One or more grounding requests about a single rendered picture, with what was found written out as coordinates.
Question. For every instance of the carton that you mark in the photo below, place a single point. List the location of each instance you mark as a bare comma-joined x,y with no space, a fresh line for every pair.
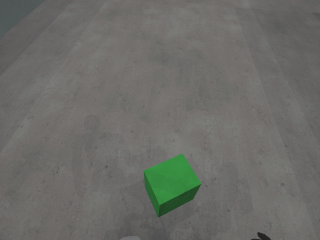
171,184

